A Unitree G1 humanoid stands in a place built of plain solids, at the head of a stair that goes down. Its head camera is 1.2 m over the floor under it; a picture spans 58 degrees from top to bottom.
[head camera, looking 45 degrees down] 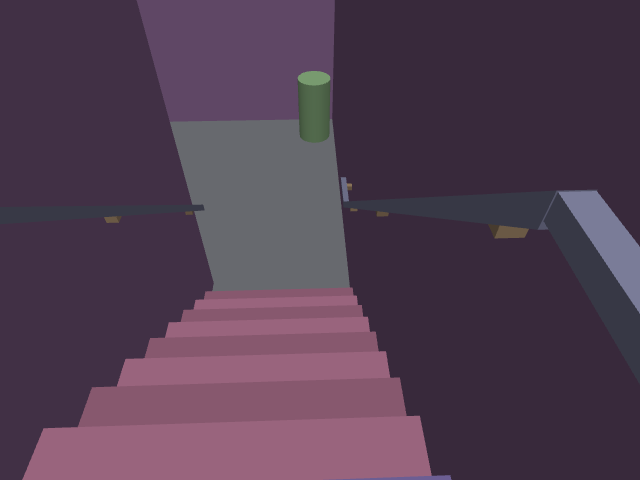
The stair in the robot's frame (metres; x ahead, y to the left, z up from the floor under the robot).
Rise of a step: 0.20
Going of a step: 0.23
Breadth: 1.20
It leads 2 degrees to the left of straight ahead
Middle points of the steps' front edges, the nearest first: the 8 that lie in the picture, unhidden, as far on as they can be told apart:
0.57 0.28 -0.19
0.80 0.28 -0.39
1.04 0.29 -0.59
1.27 0.30 -0.79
1.51 0.31 -0.99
1.74 0.32 -1.19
1.98 0.32 -1.39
2.21 0.33 -1.58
